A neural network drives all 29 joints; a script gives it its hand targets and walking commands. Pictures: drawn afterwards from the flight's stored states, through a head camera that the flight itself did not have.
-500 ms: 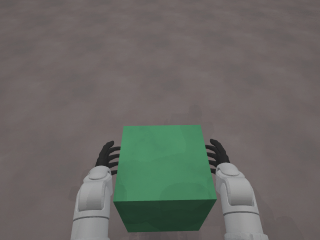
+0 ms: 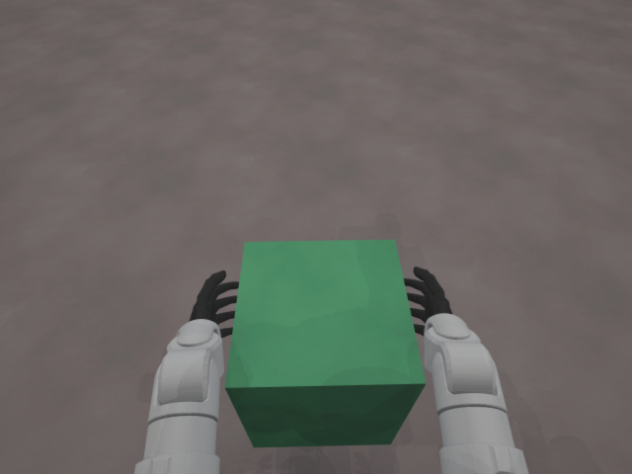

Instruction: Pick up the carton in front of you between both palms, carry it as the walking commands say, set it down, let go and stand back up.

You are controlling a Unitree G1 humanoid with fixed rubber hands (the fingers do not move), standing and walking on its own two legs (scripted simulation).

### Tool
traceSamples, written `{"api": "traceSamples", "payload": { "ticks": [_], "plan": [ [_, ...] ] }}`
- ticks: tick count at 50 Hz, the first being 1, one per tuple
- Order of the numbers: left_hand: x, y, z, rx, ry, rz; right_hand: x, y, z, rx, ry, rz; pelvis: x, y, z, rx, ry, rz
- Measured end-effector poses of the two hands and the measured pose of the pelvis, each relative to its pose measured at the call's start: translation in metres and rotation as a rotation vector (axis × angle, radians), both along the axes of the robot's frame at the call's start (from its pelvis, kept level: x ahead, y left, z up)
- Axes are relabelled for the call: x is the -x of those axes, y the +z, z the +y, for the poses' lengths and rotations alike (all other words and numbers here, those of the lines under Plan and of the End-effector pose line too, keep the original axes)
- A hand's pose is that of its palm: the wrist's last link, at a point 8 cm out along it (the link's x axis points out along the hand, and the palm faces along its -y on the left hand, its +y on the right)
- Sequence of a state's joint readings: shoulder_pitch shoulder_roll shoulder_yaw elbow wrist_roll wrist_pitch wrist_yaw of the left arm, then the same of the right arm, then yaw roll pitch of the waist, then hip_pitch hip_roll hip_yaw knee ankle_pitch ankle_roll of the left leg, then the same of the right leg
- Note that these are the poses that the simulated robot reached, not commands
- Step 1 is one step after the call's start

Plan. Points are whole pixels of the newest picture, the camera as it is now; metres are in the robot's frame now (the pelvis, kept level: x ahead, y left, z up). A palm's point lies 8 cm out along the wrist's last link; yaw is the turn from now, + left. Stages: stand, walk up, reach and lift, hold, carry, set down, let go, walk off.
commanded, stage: carry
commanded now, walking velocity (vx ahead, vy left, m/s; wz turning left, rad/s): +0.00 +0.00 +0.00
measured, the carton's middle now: (321, 348) +0.29 +0.00 -0.04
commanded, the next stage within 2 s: hold in 0.76 s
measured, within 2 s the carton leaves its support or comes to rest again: neither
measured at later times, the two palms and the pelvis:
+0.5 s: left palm (202, 339) +0.27 +0.15 +0.04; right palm (439, 334) +0.27 -0.15 +0.04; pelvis -0.02 +0.00 +0.00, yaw +0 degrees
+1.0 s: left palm (185, 365) +0.23 +0.16 +0.04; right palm (434, 351) +0.24 -0.14 +0.04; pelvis -0.04 +0.00 +0.01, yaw +2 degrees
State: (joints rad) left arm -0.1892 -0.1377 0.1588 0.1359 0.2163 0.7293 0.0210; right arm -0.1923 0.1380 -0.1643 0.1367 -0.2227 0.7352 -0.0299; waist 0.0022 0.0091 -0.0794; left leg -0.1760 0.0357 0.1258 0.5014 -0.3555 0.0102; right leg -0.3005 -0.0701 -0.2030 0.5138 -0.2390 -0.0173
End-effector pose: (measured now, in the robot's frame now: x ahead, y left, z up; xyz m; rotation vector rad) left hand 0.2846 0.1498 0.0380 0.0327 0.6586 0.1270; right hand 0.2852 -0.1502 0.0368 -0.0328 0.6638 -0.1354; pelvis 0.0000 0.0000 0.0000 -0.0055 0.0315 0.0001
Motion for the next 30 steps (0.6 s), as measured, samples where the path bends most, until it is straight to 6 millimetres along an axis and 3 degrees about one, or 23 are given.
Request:
{"api": "traceSamples", "payload": {
  "ticks": [30],
  "plan": [
    [0.019,0.002,0.001,0.002,-0.003,-0.002,0.02,0.002,0.001,-0.002,-0.002,-0.002,0.02,0.0,0.002,-0.003,0.0,-0.003]
  ]
}}
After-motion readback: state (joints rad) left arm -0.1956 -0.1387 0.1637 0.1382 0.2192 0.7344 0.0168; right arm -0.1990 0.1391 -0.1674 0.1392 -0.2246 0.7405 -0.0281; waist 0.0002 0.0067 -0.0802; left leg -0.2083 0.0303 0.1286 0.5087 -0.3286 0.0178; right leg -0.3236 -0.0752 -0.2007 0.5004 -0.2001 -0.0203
